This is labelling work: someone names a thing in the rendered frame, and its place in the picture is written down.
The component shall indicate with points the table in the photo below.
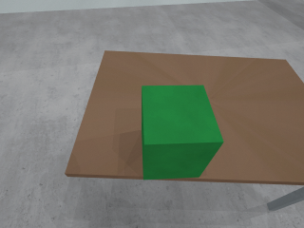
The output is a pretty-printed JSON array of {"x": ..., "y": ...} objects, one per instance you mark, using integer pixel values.
[{"x": 258, "y": 104}]

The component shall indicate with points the carton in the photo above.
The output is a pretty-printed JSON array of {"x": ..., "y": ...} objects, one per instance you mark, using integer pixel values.
[{"x": 180, "y": 133}]

